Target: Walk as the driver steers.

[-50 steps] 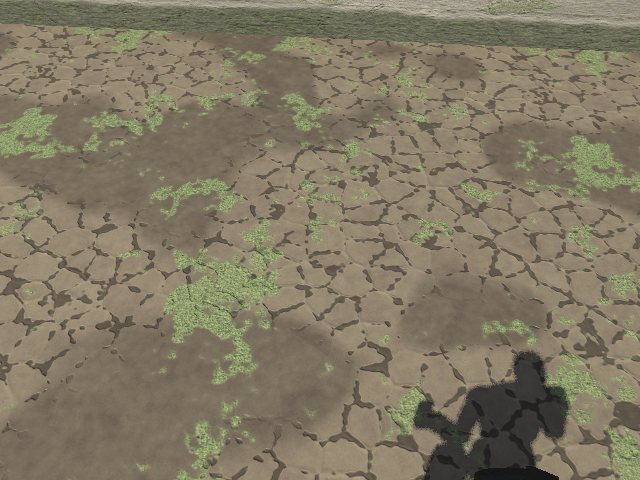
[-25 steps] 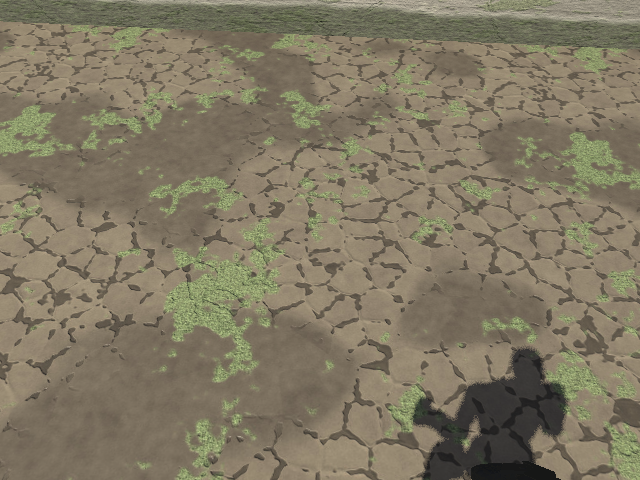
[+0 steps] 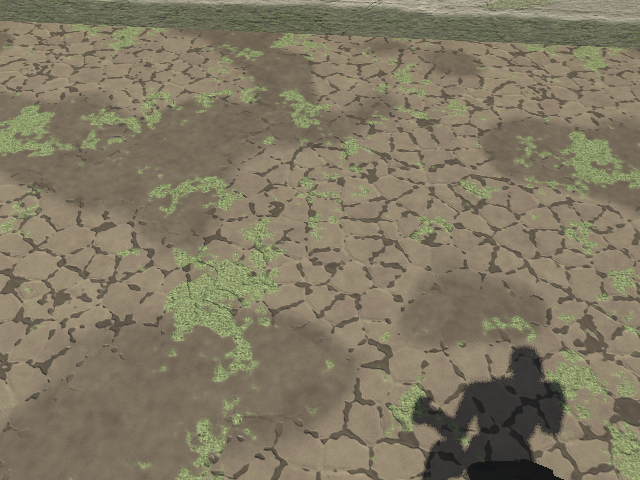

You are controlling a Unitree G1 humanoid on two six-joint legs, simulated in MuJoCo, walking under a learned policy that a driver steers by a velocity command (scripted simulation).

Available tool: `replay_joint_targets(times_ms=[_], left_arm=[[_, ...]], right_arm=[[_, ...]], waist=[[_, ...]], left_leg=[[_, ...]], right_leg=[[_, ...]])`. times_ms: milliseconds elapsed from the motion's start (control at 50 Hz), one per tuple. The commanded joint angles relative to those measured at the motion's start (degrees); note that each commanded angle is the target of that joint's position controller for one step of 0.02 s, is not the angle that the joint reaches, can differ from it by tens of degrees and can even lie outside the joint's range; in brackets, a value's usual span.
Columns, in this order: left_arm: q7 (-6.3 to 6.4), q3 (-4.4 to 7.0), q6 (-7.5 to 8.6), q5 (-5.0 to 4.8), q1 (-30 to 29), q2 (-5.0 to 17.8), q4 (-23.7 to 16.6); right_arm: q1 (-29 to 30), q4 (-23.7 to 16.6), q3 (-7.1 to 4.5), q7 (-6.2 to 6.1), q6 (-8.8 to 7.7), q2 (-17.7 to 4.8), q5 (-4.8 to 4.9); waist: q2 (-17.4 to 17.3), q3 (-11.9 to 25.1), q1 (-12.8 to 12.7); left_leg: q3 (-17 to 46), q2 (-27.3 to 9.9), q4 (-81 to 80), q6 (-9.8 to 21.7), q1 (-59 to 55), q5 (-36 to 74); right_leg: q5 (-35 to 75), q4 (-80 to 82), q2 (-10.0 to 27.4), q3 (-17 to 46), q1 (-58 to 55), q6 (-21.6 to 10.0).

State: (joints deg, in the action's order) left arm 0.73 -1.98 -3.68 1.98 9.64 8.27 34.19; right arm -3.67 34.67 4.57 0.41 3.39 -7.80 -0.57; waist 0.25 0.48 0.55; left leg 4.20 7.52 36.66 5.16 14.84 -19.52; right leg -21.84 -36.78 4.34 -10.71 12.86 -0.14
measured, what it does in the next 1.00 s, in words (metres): stands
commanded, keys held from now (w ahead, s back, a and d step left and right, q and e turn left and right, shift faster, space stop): w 0.50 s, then no key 0.50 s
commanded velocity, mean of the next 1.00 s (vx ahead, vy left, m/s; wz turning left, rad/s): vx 0.35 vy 0.00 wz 0.00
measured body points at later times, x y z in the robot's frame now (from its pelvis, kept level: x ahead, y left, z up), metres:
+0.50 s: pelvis +0.00 +0.00 +0.00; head -0.01 +0.01 +0.45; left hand +0.18 +0.20 -0.09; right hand +0.21 -0.18 -0.07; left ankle +0.00 +0.07 -0.72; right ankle -0.02 -0.11 -0.72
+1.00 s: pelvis +0.01 +0.00 +0.02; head +0.01 +0.01 +0.47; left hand +0.13 +0.22 -0.10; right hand +0.17 -0.19 -0.08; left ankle +0.00 +0.07 -0.72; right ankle -0.02 -0.11 -0.72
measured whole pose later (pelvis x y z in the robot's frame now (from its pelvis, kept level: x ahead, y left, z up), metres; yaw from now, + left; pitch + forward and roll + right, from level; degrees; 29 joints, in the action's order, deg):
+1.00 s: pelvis +0.01 +0.00 +0.02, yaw -1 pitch -1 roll +0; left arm 0.4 -0.9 -4.4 1.4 13.6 10.2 40.1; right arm -7.4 40.4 3.7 1.9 2.6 -8.1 -0.3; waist 0.4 0.1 0.2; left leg 4.3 7.0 17.4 5.3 6.5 -9.8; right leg -13.0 -19.6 3.0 -9.0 5.9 0.3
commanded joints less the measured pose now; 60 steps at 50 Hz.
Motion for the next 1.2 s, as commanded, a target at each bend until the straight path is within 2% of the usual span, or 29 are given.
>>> replay_joint_targets(times_ms=[20,60,80,100,140,160,180,200,240,260,280,300,340,360,380,400,420,440,460,480,500,540,580,600,620,640,1060,1080,1200], left_arm=[[0.03,0.88,1.21,0.02,-2.7,3.2,-4.7],[0.15,0.67,0.74,-0.29,-6.0,3.1,-5.8],[0.16,0.95,0.55,0.01,-5.6,3.6,-5.6],[0.06,1.17,1.14,0.21,-2.1,3.7,-4.5],[0.05,0.85,1.35,0.05,-3.1,3.2,-4.5],[0.17,0.69,0.76,-0.3,-6.0,3.1,-5.7],[0.18,0.97,0.57,0.0,-5.6,3.6,-5.6],[0.08,1.17,1.15,0.2,-2.2,3.7,-4.4],[0.06,0.85,1.35,0.05,-3.1,3.2,-4.4],[0.18,0.69,0.77,-0.3,-6.1,3.1,-5.6],[0.19,0.97,0.57,0.0,-5.7,3.6,-5.5],[0.09,1.17,1.15,0.2,-2.2,3.7,-4.3],[0.08,0.85,1.36,0.04,-3.2,3.2,-4.4],[0.19,0.69,0.77,-0.3,-6.1,3.1,-5.6],[0.2,0.97,0.58,0.0,-5.7,3.6,-5.5],[0.1,1.17,1.15,0.2,-2.3,3.7,-4.3],[0.08,0.89,1.25,0.05,-2.7,3.2,-4.4],[0.2,0.64,0.7,-0.22,-5.9,2.9,-5.5],[0.14,1.21,1.29,0.18,-2.8,3.9,-4.2],[0.2,0.72,0.62,-0.3,-5.8,3.0,-5.6],[0.16,1.12,1.17,0.24,-2.8,3.7,-4.2],[0.17,0.61,0.67,-0.08,-5.2,3.1,-5.2],[0.11,0.66,0.46,0.36,-3.4,3.2,-4.6],[0.0,0.99,0.94,0.39,1.5,4.0,-2.2],[0.02,0.39,0.46,0.12,-3.1,2.9,-4.0],[0.04,0.43,0.43,0.42,-2.9,3.1,-3.5],[-0.05,2.32,-0.25,-0.66,2.6,6.4,1.9],[0.4,1.49,0.1,0.81,7.3,8.9,1.8],[0.18,0.48,1.29,0.47,7.9,9.1,1.8]], right_arm=[[5.5,-5.0,-1.19,-0.62,-0.77,-3.9,0.58],[8.4,-6.8,-0.79,0.37,-0.92,-3.1,-0.1],[6.5,-6.2,-0.83,0.47,-1.14,-2.9,-0.54],[3.6,-4.5,-1.12,-0.49,-1.01,-3.6,0.28],[6.0,-5.3,-1.17,-0.6,-0.67,-3.7,0.53],[8.4,-6.9,-0.78,0.39,-0.96,-3.0,-0.11],[6.5,-6.3,-0.83,0.49,-1.17,-2.8,-0.55],[3.6,-4.5,-1.12,-0.46,-1.03,-3.5,0.27],[6.0,-5.4,-1.16,-0.57,-0.68,-3.6,0.52],[8.3,-6.9,-0.78,0.41,-0.97,-3.0,-0.12],[6.5,-6.3,-0.82,0.51,-1.18,-2.8,-0.55],[3.6,-4.6,-1.11,-0.44,-1.03,-3.5,0.27],[6.0,-5.4,-1.15,-0.56,-0.69,-3.6,0.52],[8.3,-6.9,-0.77,0.42,-0.97,-3.0,-0.13],[6.5,-6.4,-0.81,0.52,-1.19,-2.8,-0.56],[3.6,-4.6,-1.1,-0.42,-1.04,-3.5,0.27],[5.4,-5.1,-1.16,-0.55,-0.84,-3.8,0.54],[8.3,-6.9,-0.78,0.4,-1.1,-3.0,-0.18],[4.1,-4.9,-1.07,-0.42,-0.96,-3.2,0.27],[7.9,-6.7,-0.77,0.43,-1.09,-3.2,-0.2],[4.0,-4.9,-1.09,-0.42,-0.94,-3.3,0.33],[7.2,-6.5,-0.7,0.41,-1.09,-2.8,-0.15],[4.7,-5.3,-0.56,0.6,-1.53,-2.3,-0.58],[1.4,-3.1,-0.91,-0.21,-1.24,-3.1,0.41],[6.6,-5.3,-0.4,0.61,-1.37,-2.3,-0.14],[4.9,-4.6,-0.39,0.82,-1.41,-1.8,-0.61],[-0.1,1.1,-1.99,1.34,-1.66,-4.1,0.31],[-6.8,3.2,-2.34,0.98,-0.62,-7.4,-1.3],[-5.4,2.0,-2.25,0.29,0.69,-7.2,-1.32]], waist=[[-2.1,4.0,-0.7],[-0.2,0.0,0.5],[0.7,2.9,1.0],[-0.9,7.4,-0.4],[-2.0,3.3,-0.5],[-0.2,0.0,0.5],[0.7,2.9,1.0],[-0.9,7.3,-0.3],[-1.9,3.3,-0.5],[-0.2,0.0,0.5],[0.7,2.9,1.0],[-0.9,7.3,-0.3],[-1.9,3.3,-0.5],[-0.2,0.1,0.5],[0.7,3.0,1.0],[-0.9,7.3,-0.3],[-2.1,4.2,-0.7],[-0.5,0.7,0.5],[-0.6,6.6,0.0],[-0.5,0.6,0.3],[-0.9,6.6,0.0],[-0.6,0.0,0.4],[-0.5,3.5,0.5],[-2.2,6.9,-0.6],[-1.6,-0.9,-0.2],[-0.9,2.0,0.7],[-0.6,3.2,-0.3],[-0.6,2.1,-1.1],[-0.9,1.1,-1.4]], left_leg=[[9.4,-6.9,-9.2,0.4,6.2,13.7],[6.5,-6.7,-6.5,0.1,7.3,22.1],[5.9,-6.5,-5.9,-0.2,6.2,23.4],[8.8,-6.8,-8.6,0.2,4.7,15.3],[9.8,-7.0,-9.6,0.5,6.4,12.9],[6.5,-6.7,-6.6,0.1,7.2,22.1],[6.0,-6.5,-6.0,-0.2,6.1,23.4],[8.8,-6.8,-8.7,0.2,4.6,15.4],[9.8,-7.1,-9.7,0.5,6.2,13.0],[6.5,-6.7,-6.7,0.1,7.0,22.1],[6.0,-6.6,-6.1,-0.2,5.9,23.4],[8.9,-6.8,-8.7,0.2,4.4,15.5],[9.8,-7.1,-9.7,0.6,6.1,13.1],[6.6,-6.8,-6.8,0.1,6.8,22.2],[6.0,-6.6,-6.2,-0.2,5.8,23.5],[8.9,-6.8,-8.8,0.2,4.3,15.6],[9.5,-6.9,-9.6,0.5,5.5,14.0],[6.4,-6.7,-6.7,0.1,6.4,22.5],[9.2,-7.0,-9.0,0.3,4.4,15.2],[6.3,-6.7,-6.7,0.1,6.4,22.9],[9.2,-7.0,-9.1,0.2,4.7,15.0],[7.3,-7.1,-7.9,0.2,6.4,22.1],[8.1,-7.8,-9.3,0.0,3.7,23.9],[11.5,-8.4,-13.1,0.2,2.5,14.5],[9.2,-8.3,-11.8,0.1,4.6,23.1],[9.9,-9.1,-13.5,-0.2,1.9,23.4],[9.4,-11.9,-21.1,0.5,-5.4,28.7],[13.6,-13.2,-23.3,1.5,-4.5,34.5],[11.7,-12.3,-23.1,2.5,-6.4,30.1]], right_leg=[[3.1,3.6,1.0,4.7,-7.7,-0.1],[13.7,3.6,2.6,5.6,-5.2,0.0],[15.0,2.8,2.9,5.6,-6.3,-0.1],[4.3,3.0,1.3,4.9,-9.1,-0.1],[2.9,3.9,0.9,4.9,-7.5,-0.1],[13.7,3.7,2.5,5.7,-5.2,0.0],[15.0,2.8,2.9,5.7,-6.3,-0.1],[4.4,3.0,1.2,5.0,-9.1,0.0],[2.9,4.0,0.9,4.9,-7.4,-0.1],[13.8,3.7,2.5,5.8,-5.2,0.0],[15.0,2.9,2.8,5.8,-6.3,0.0],[4.4,3.1,1.2,5.0,-9.0,0.0],[3.0,4.0,0.9,5.0,-7.4,-0.1],[13.8,3.7,2.5,5.9,-5.1,0.1],[15.1,2.9,2.8,5.9,-6.3,0.0],[4.5,3.1,1.1,5.1,-9.0,0.0],[3.4,3.8,0.8,5.1,-7.6,0.1],[13.8,3.7,2.5,5.8,-5.2,0.2],[3.8,3.4,1.0,5.1,-8.7,0.0],[14.0,3.4,2.3,5.9,-5.2,0.2],[3.8,3.3,1.0,5.1,-8.7,0.1],[11.8,4.6,2.5,6.1,-5.0,0.2],[11.2,5.2,3.0,6.3,-6.2,0.4],[-0.9,7.3,1.7,5.9,-9.1,0.2],[9.0,8.7,3.2,6.7,-5.3,0.5],[8.6,9.4,3.6,6.7,-6.0,0.5],[14.8,18.8,4.2,9.5,-11.5,-0.7],[10.9,17.8,3.1,9.6,-13.4,-3.3],[10.7,19.0,3.9,10.0,-10.0,-3.6]])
